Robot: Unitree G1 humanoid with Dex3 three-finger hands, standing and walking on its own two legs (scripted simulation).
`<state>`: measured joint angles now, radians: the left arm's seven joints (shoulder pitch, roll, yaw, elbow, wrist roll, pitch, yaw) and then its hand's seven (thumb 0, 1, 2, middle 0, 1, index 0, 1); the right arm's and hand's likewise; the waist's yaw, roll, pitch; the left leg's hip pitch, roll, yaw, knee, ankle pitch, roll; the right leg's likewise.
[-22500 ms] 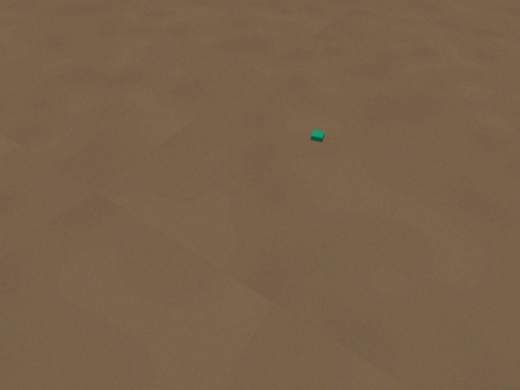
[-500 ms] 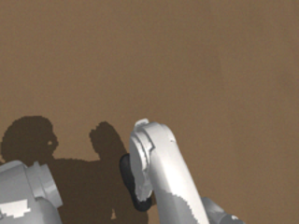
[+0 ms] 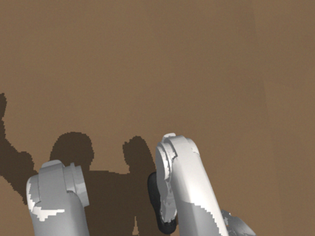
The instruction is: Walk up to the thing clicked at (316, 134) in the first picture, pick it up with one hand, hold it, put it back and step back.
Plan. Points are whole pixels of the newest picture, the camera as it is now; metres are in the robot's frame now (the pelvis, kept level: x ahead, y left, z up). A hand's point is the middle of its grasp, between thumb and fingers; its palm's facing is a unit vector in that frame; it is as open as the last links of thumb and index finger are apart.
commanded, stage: settle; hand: left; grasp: from above
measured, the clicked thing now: out of the picture +0.44 +0.37 -0.22
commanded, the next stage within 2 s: lift in 0.32 s
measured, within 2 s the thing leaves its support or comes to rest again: neither
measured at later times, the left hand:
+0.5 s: hand out of the picture +0.43 +0.34 -0.12, palm faces -0.47 -0.07 -0.88, open 9.9 cm
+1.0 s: hand out of the picture +0.38 +0.35 -0.01, palm faces -0.48 -0.11 -0.87, open 9.9 cm
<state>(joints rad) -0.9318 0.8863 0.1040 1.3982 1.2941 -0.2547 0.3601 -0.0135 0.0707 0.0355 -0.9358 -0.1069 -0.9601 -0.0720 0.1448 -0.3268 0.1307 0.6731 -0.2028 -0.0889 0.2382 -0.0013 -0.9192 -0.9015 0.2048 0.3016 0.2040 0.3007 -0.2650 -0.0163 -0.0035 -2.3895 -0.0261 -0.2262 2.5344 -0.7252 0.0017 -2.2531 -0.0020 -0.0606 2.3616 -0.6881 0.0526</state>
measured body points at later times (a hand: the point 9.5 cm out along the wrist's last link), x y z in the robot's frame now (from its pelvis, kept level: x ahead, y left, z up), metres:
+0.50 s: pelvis -0.02 -0.01 +0.02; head +0.21 +0.09 +0.40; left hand +0.45 +0.34 -0.07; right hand +0.06 -0.28 -0.06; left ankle +0.06 +0.12 -0.27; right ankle +0.11 -0.15 -0.27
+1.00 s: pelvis -0.02 +0.00 +0.10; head +0.18 +0.08 +0.50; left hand +0.40 +0.35 +0.04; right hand +0.11 -0.26 -0.01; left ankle +0.06 +0.12 -0.27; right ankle +0.11 -0.15 -0.27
